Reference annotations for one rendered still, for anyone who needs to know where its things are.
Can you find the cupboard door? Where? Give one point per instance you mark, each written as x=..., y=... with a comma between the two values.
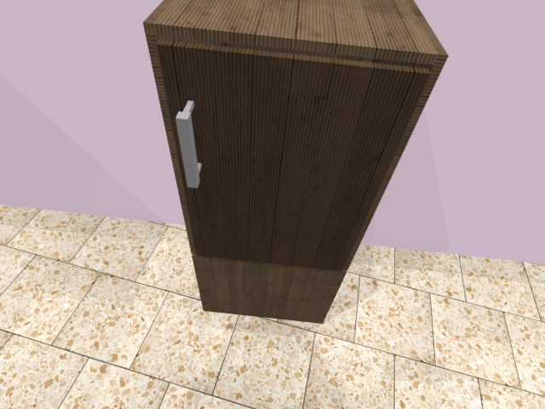
x=294, y=148

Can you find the handle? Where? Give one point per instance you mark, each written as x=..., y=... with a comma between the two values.
x=188, y=150

